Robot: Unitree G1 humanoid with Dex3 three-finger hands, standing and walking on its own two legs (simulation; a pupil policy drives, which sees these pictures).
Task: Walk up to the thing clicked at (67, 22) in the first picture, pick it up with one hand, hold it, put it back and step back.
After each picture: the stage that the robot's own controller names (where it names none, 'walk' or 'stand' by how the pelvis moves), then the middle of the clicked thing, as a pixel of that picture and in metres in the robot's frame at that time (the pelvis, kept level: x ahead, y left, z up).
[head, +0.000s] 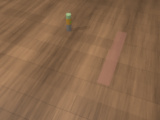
stand; (68, 22) +1.81 +0.17 -0.65
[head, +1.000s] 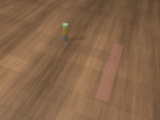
walk; (65, 32) +1.68 +0.14 -0.64
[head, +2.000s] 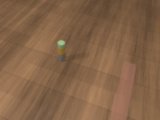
walk; (61, 51) +1.10 +0.16 -0.65
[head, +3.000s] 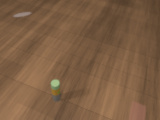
walk; (56, 91) +0.70 +0.19 -0.65
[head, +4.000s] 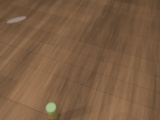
stand; (53, 113) +0.47 +0.20 -0.64
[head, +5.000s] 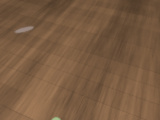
stand; out of the picture +0.40 +0.19 -0.65
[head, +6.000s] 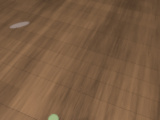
stand; out of the picture +0.40 +0.19 -0.66
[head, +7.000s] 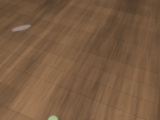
stand; out of the picture +0.41 +0.19 -0.66
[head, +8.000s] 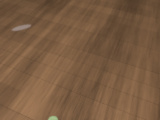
stand; out of the picture +0.40 +0.19 -0.66
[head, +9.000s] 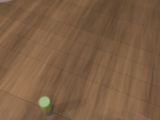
go down; (46, 107) +0.42 +0.20 -0.61
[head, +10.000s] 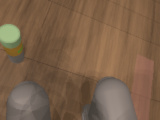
go down; (13, 47) +0.49 +0.23 -0.23
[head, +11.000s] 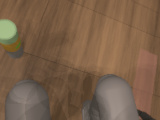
close in; (11, 42) +0.49 +0.23 -0.23
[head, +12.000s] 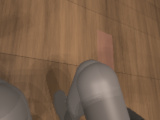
close in; out of the picture +0.48 +0.27 -0.16
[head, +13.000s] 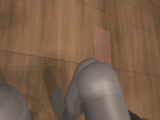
lift; out of the picture +0.47 +0.28 -0.16
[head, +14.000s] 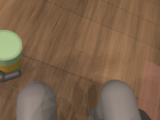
lift; (8, 61) +0.37 +0.24 -0.05
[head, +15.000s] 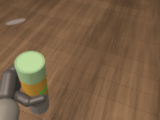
hold; (35, 88) +0.30 +0.15 +0.08
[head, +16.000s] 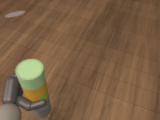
hold; (37, 93) +0.30 +0.16 +0.02
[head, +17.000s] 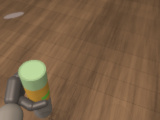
crouch; (38, 93) +0.30 +0.15 +0.02
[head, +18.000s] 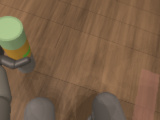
crouch; (19, 50) +0.44 +0.18 -0.04
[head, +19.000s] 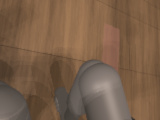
lower; out of the picture +0.46 +0.26 -0.18
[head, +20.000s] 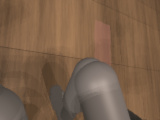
lower; out of the picture +0.47 +0.27 -0.17
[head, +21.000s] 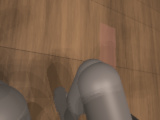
lower; out of the picture +0.45 +0.28 -0.17
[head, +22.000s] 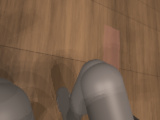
lower; out of the picture +0.45 +0.27 -0.16
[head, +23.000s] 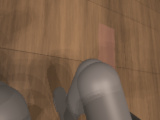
loosen; out of the picture +0.46 +0.25 -0.16
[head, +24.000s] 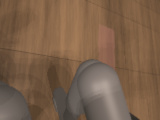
withdraw; out of the picture +0.46 +0.25 -0.17
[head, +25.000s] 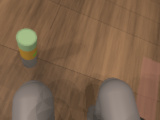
walk; (28, 51) +0.48 +0.20 -0.23
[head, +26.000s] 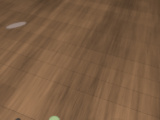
stand; out of the picture +0.40 +0.16 -0.58
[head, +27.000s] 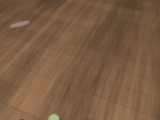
stand; out of the picture +0.41 +0.18 -0.60
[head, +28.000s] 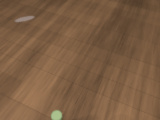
stand; out of the picture +0.41 +0.17 -0.61
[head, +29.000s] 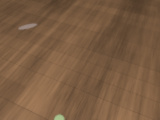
walk; out of the picture +0.42 +0.16 -0.65
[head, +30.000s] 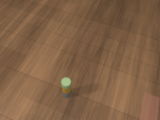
walk; (66, 88) +0.56 +0.09 -0.63
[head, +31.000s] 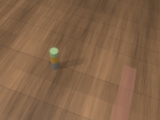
walk; (54, 59) +0.84 +0.20 -0.64
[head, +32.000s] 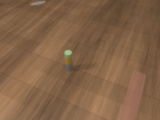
stand; (68, 61) +1.03 +0.16 -0.64
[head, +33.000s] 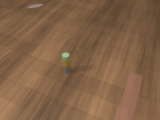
stand; (66, 63) +1.03 +0.16 -0.66
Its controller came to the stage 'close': yes
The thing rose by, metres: 0.67
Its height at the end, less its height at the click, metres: +0.00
